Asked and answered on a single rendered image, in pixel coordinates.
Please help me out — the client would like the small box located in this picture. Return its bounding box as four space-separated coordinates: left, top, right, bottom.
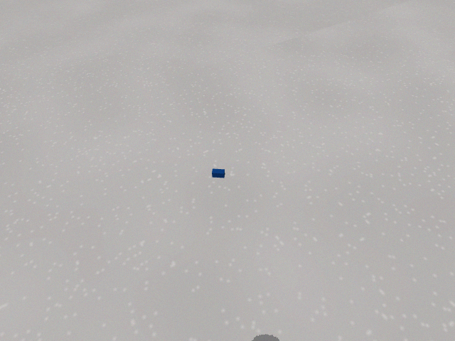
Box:
212 169 225 178

